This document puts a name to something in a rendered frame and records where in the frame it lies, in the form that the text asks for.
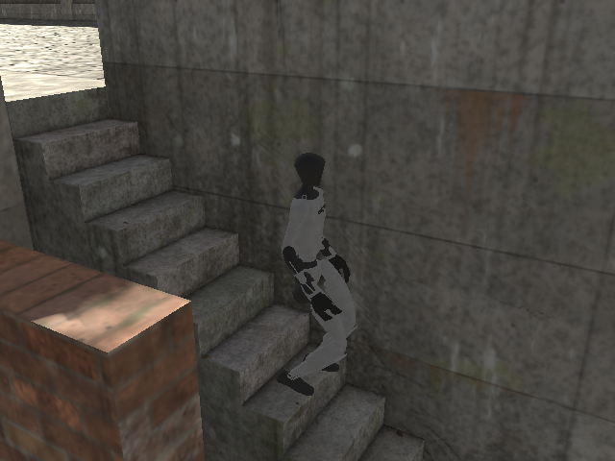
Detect robot right hand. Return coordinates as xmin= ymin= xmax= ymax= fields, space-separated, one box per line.
xmin=311 ymin=292 xmax=342 ymax=322

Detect robot right thigh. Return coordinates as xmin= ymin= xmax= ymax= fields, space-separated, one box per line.
xmin=292 ymin=281 xmax=347 ymax=356

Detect robot right forearm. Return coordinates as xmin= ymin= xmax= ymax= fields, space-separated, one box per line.
xmin=283 ymin=246 xmax=320 ymax=298

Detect robot right upper arm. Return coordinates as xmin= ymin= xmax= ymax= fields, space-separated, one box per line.
xmin=282 ymin=200 xmax=310 ymax=255

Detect robot left forearm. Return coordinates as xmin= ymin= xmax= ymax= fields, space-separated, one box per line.
xmin=320 ymin=235 xmax=336 ymax=259

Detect robot torso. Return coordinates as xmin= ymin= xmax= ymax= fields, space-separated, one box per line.
xmin=290 ymin=187 xmax=326 ymax=284

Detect robot left hand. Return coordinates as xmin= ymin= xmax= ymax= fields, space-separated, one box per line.
xmin=329 ymin=255 xmax=351 ymax=283

